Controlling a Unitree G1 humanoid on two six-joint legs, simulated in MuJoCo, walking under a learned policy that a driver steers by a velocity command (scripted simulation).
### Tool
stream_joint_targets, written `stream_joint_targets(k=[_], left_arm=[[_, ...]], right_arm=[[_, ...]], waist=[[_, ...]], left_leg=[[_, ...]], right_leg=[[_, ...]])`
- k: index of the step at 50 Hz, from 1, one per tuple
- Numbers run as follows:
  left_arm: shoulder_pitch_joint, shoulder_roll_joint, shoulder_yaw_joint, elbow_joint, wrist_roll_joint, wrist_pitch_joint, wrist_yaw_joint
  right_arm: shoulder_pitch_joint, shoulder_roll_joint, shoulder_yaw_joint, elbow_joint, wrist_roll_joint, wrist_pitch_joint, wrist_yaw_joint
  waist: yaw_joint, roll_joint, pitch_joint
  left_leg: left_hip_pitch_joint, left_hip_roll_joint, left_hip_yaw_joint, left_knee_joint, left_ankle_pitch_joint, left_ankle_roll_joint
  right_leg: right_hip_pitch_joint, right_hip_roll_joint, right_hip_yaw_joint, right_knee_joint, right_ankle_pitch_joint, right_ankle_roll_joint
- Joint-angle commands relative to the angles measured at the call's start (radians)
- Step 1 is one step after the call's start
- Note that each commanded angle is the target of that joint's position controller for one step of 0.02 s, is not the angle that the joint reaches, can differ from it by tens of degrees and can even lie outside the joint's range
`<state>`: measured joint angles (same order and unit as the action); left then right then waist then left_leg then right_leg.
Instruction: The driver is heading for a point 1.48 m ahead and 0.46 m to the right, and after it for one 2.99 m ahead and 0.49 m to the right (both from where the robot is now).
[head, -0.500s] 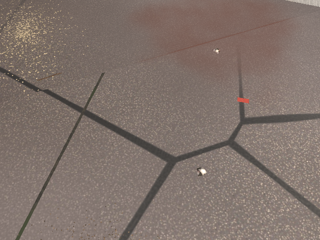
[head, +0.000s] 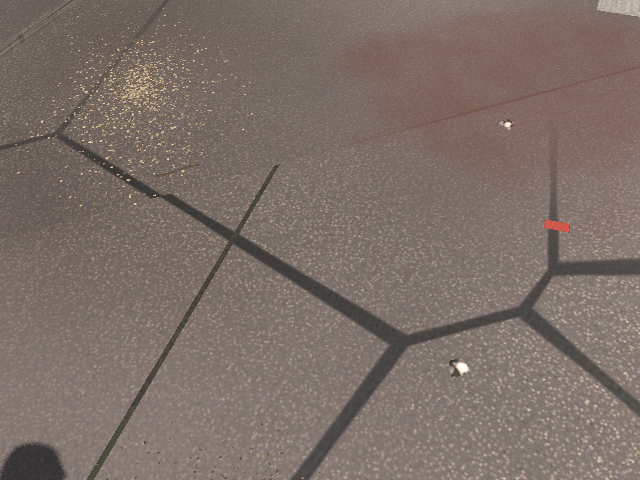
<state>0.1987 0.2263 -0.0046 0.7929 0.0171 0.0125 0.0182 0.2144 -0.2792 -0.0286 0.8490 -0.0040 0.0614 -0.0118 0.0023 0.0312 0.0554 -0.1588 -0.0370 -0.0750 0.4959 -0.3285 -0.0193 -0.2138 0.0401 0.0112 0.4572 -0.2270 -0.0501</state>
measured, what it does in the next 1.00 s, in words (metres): walks ahead: left foot, then left foot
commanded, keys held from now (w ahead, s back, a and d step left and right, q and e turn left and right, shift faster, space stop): no key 0.18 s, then w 0.82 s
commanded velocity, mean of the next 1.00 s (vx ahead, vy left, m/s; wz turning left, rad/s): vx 0.29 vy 0.00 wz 0.02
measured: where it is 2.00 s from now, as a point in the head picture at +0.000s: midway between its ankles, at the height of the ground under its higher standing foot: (364, 319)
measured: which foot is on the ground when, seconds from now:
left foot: up 0.00-0.00, down 0.02-0.46, up 0.48-0.92, down 0.94-1.00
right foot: down 0.00-0.96, up 0.98-1.00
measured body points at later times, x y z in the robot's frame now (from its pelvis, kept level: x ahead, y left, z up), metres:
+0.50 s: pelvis +0.05 -0.02 -0.01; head +0.05 -0.04 +0.44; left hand +0.11 +0.26 -0.13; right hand +0.04 -0.29 -0.16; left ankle -0.03 +0.12 -0.73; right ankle +0.05 -0.10 -0.74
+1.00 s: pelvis +0.30 -0.01 -0.02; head +0.33 +0.00 +0.43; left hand +0.23 +0.23 -0.17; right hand +0.47 -0.25 -0.14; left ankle +0.40 +0.05 -0.74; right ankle +0.09 -0.10 -0.67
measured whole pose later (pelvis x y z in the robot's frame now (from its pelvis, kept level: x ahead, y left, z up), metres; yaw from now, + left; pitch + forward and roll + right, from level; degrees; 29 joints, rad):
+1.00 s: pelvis +0.30 -0.01 -0.02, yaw -1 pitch +0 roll +0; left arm 0.44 0.20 0.01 1.07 0.01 -0.07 0.00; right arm 0.04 -0.22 -0.03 0.89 -0.03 -0.07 0.01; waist 0.04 -0.01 0.07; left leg -0.43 -0.06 0.12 0.58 -0.15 0.13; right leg -0.08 0.04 0.00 0.94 -0.44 -0.08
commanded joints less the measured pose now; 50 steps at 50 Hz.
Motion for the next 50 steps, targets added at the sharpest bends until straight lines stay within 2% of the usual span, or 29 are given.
stream_joint_targets(k=[1, 2, 3, 4, 9, 10, 12, 14, 15, 16, 19, 21, 22, 23, 24, 25, 26, 27, 28, 30, 32, 37, 41, 44, 46, 47, 48, 49, 50], left_arm=[[0.019, 0.150, 0.038, -0.023, -0.004, -0.013, 0.001], [0.039, 0.136, 0.037, -0.026, -0.010, -0.020, -0.005], [0.027, 0.121, 0.033, -0.005, -0.012, -0.017, -0.005], [0.005, 0.135, 0.036, 0.010, -0.007, -0.012, -0.002], [0.024, 0.132, 0.038, 0.079, -0.007, -0.009, -0.002], [0.033, 0.128, 0.037, 0.096, -0.006, -0.007, -0.003], [0.021, 0.140, 0.046, 0.104, 0.004, 0.001, -0.008], [-0.034, 0.114, 0.042, 0.081, 0.013, -0.001, -0.020], [-0.046, 0.095, 0.037, 0.071, 0.019, -0.008, -0.023], [-0.058, 0.105, 0.040, 0.064, 0.018, -0.018, -0.024], [-0.045, 0.122, 0.048, 0.056, 0.010, -0.049, -0.039], [0.035, 0.102, 0.049, 0.083, 0.002, -0.061, -0.041], [0.134, 0.096, 0.054, 0.124, 0.000, -0.063, -0.037], [0.245, 0.126, 0.066, 0.166, 0.003, -0.068, -0.028], [0.368, 0.217, 0.088, 0.184, 0.017, -0.078, -0.016], [0.430, 0.271, 0.099, 0.214, 0.009, -0.073, -0.020], [0.324, 0.213, 0.084, 0.190, 0.009, -0.070, -0.021], [0.231, 0.169, 0.073, 0.159, 0.006, -0.077, -0.025], [0.189, 0.151, 0.067, 0.146, 0.005, -0.086, -0.025], [0.204, 0.122, 0.054, 0.160, 0.002, -0.103, -0.022], [0.272, 0.112, 0.048, 0.195, -0.002, -0.111, -0.022], [0.339, 0.089, 0.033, 0.236, -0.002, -0.108, -0.015], [0.354, 0.101, 0.032, 0.260, 0.000, -0.111, -0.009], [0.306, 0.118, 0.036, 0.264, -0.001, -0.114, -0.004], [0.271, 0.136, 0.041, 0.260, 0.001, -0.105, -0.002], [0.268, 0.130, 0.039, 0.252, -0.003, -0.103, -0.005], [0.331, 0.041, 0.021, 0.223, -0.016, -0.101, -0.013], [0.384, 0.051, 0.034, 0.234, -0.022, -0.097, -0.020], [0.279, 0.108, 0.049, 0.209, -0.003, -0.093, -0.015]], right_arm=[[0.045, -0.096, -0.012, -0.007, -0.014, -0.028, -0.019], [0.017, -0.149, -0.019, -0.004, -0.019, -0.037, -0.021], [-0.011, -0.118, -0.011, 0.014, -0.008, -0.042, -0.014], [-0.018, -0.086, -0.001, 0.019, -0.008, -0.048, -0.010], [0.014, -0.084, 0.009, 0.094, -0.007, -0.057, -0.022], [0.028, -0.082, 0.010, 0.108, -0.008, -0.056, -0.022], [0.055, -0.124, -0.007, 0.123, -0.013, -0.046, -0.020], [0.110, -0.161, -0.023, 0.138, -0.013, -0.043, -0.017], [0.112, -0.172, -0.031, 0.142, -0.015, -0.047, -0.016], [0.110, -0.156, -0.032, 0.141, -0.018, -0.055, -0.014], [0.088, -0.149, -0.039, 0.142, -0.018, -0.082, -0.006], [0.043, -0.141, -0.042, 0.138, -0.007, -0.091, -0.001], [0.021, -0.135, -0.043, 0.132, -0.005, -0.092, 0.001], [0.012, -0.110, -0.037, 0.123, -0.012, -0.098, 0.002], [-0.013, -0.026, -0.012, 0.089, -0.010, -0.108, 0.011], [-0.032, -0.057, -0.021, 0.064, -0.021, -0.113, 0.015], [-0.032, -0.091, -0.029, 0.070, -0.033, -0.113, 0.020], [-0.020, -0.075, -0.025, 0.084, -0.028, -0.117, 0.033], [-0.002, -0.057, -0.021, 0.096, -0.024, -0.122, 0.041], [-0.005, -0.050, -0.018, 0.106, -0.039, -0.117, 0.051], [-0.036, -0.041, -0.017, 0.094, -0.038, -0.108, 0.055], [-0.237, -0.006, 0.002, 0.014, -0.030, -0.099, 0.055], [-0.328, 0.006, 0.015, -0.033, -0.019, -0.102, 0.051], [-0.240, -0.027, 0.000, -0.024, -0.019, -0.109, 0.035], [0.019, -0.068, -0.025, 0.059, -0.018, -0.122, 0.017], [0.170, -0.107, -0.044, 0.101, -0.033, -0.130, 0.005], [0.288, -0.203, -0.068, 0.113, -0.057, -0.132, -0.003], [0.246, -0.199, -0.071, 0.113, -0.033, -0.119, 0.011], [0.115, -0.147, -0.062, 0.095, -0.007, -0.118, 0.017]], waist=[[-0.010, -0.121, -0.105], [0.030, -0.030, -0.100], [0.028, 0.027, -0.074], [0.011, 0.015, -0.050], [0.009, 0.018, -0.028], [0.007, 0.014, -0.044], [-0.010, 0.044, 0.009], [-0.046, 0.113, 0.101], [-0.047, 0.145, 0.138], [-0.049, 0.130, 0.146], [-0.024, 0.101, 0.107], [0.031, 0.088, 0.075], [0.073, 0.062, 0.056], [0.113, -0.013, 0.026], [0.159, -0.254, -0.030], [0.144, -0.310, -0.008], [0.075, -0.158, 0.073], [0.031, -0.095, 0.105], [0.007, -0.082, 0.093], [0.002, -0.094, 0.056], [0.007, -0.104, 0.035], [0.040, -0.109, 0.075], [0.051, -0.128, 0.091], [-0.011, -0.130, 0.038], [-0.117, -0.120, -0.101], [-0.174, -0.092, -0.179], [-0.153, 0.078, -0.308], [-0.109, 0.157, -0.357], [-0.067, 0.044, -0.176]], left_leg=[[0.148, 0.062, -0.052, -0.202, 0.233, 0.027], [0.138, 0.130, -0.122, -0.145, 0.338, 0.051], [0.041, 0.132, -0.112, -0.134, 0.305, 0.072], [0.011, 0.120, -0.105, -0.147, 0.264, 0.068], [0.008, 0.105, -0.094, -0.178, 0.243, 0.063], [0.012, 0.099, -0.095, -0.191, 0.124, 0.072], [-0.031, 0.098, -0.146, -0.211, -0.265, 0.127], [-0.040, 0.206, -0.317, -0.327, -0.519, 0.207], [-0.043, 0.278, -0.396, -0.373, -0.533, 0.247], [-0.036, 0.311, -0.428, -0.394, -0.481, 0.269], [0.026, 0.288, -0.341, -0.367, -0.278, 0.260], [-0.074, 0.218, -0.219, -0.311, -0.181, 0.217], [-0.173, 0.178, -0.168, -0.243, -0.168, 0.197], [-0.292, 0.130, -0.113, -0.114, -0.134, 0.173], [-0.435, 0.007, 0.033, 0.226, -0.125, 0.121], [-0.554, -0.052, 0.054, 0.430, -0.226, 0.119], [-0.573, 0.023, -0.007, 0.549, -0.158, 0.137], [-0.558, 0.065, -0.007, 0.566, -0.055, 0.140], [-0.528, 0.091, 0.008, 0.552, 0.018, 0.130], [-0.499, 0.105, 0.050, 0.544, 0.106, 0.102], [-0.531, 0.103, 0.086, 0.542, 0.137, 0.081], [-0.561, 0.081, 0.158, 0.355, 0.213, 0.045], [-0.440, 0.047, 0.197, 0.142, 0.272, 0.073], [-0.289, 0.004, 0.199, 0.082, 0.234, 0.132], [-0.029, -0.041, 0.197, 0.014, 0.212, 0.171], [0.197, 0.042, 0.112, -0.015, 0.175, 0.202], [0.437, 0.332, -0.275, -0.044, 0.000, 0.280], [0.489, 0.457, -0.691, -0.223, -0.086, 0.389], [0.340, 0.403, -0.548, -0.258, -0.170, 0.349]], right_leg=[[0.011, -0.186, 0.197, -0.073, 0.302, -0.041], [-0.016, -0.129, 0.144, -0.074, 0.212, -0.016], [0.045, -0.091, 0.103, -0.114, 0.110, -0.007], [0.069, -0.090, 0.101, -0.104, 0.103, -0.003], [0.082, -0.108, 0.106, -0.101, 0.166, -0.006], [0.083, -0.092, 0.095, -0.100, 0.055, -0.005], [-0.019, -0.027, 0.050, -0.013, -0.254, -0.021], [-0.189, 0.013, -0.012, 0.134, -0.294, -0.021], [-0.234, -0.004, -0.047, 0.214, -0.226, -0.019], [-0.269, -0.035, -0.032, 0.268, -0.206, -0.022], [-0.261, -0.065, -0.027, 0.235, -0.218, -0.031], [-0.039, -0.032, -0.080, 0.078, -0.110, -0.036], [0.136, 0.003, -0.105, -0.006, -0.055, -0.033], [0.315, -0.018, -0.040, -0.054, -0.085, -0.034], [0.436, -0.264, 0.346, -0.249, -0.380, -0.086], [0.385, -0.421, 0.665, -0.365, -0.545, -0.164], [0.286, -0.415, 0.614, -0.354, -0.566, -0.178], [0.219, -0.368, 0.517, -0.352, -0.475, -0.162], [0.202, -0.321, 0.420, -0.363, -0.344, -0.141], [0.222, -0.260, 0.274, -0.357, -0.067, -0.120], [0.266, -0.242, 0.191, -0.329, 0.187, -0.120], [0.240, -0.206, 0.084, -0.324, 0.437, -0.127], [0.232, -0.221, 0.052, -0.329, 0.546, -0.124], [0.289, -0.246, 0.027, -0.210, 0.857, -0.105], [0.293, -0.227, -0.001, 0.088, 0.986, -0.080], [0.145, -0.194, -0.017, 0.313, 0.779, -0.069], [-0.114, -0.087, -0.069, 0.672, 0.232, -0.045], [-0.343, 0.055, 0.016, 0.919, -0.292, -0.038], [-0.425, -0.032, 0.063, 0.931, -0.191, -0.056]])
